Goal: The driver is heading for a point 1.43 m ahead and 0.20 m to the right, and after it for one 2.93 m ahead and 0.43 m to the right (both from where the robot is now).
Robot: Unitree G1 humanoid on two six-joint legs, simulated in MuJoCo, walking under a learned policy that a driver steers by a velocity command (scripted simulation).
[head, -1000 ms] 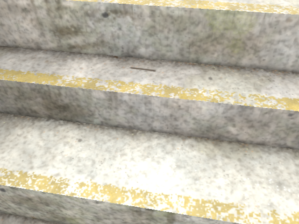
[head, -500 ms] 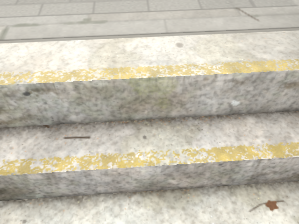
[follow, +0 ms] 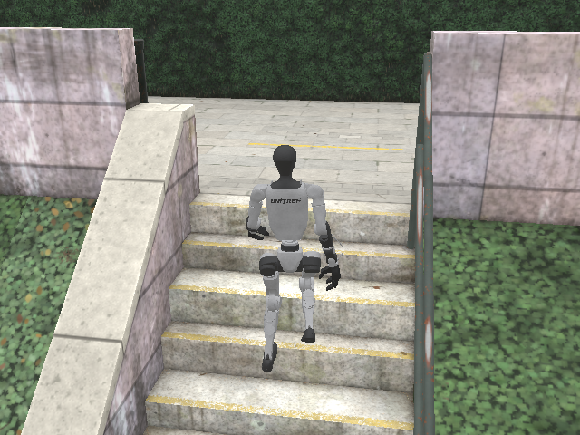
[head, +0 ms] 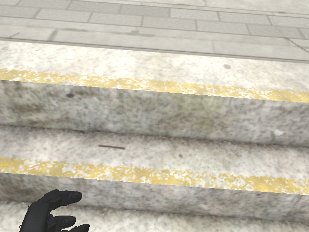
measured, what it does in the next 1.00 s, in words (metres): goes down, turning right: right foot 0.23 m lower, then left foot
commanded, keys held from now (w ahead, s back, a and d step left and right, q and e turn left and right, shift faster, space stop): shift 0.12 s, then e+shift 0.38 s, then w+e+shift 0.18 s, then w+shift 0.22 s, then w+q+shift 0.10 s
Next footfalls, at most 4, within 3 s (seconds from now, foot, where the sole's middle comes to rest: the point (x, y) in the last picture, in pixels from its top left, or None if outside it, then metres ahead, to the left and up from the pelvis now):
0.18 right None -0.08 -0.08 -0.92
0.68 left None -0.09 0.23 -0.92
1.16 right None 0.08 -0.14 -0.69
1.80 left None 0.39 0.33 -0.46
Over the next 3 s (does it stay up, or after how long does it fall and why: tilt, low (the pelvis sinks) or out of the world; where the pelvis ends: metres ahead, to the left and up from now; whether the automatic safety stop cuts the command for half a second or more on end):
stays up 0.84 0.31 0.60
